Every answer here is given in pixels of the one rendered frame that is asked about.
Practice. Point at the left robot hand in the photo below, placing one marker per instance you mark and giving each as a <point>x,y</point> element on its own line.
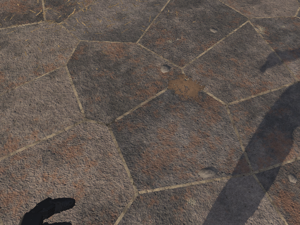
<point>46,209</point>

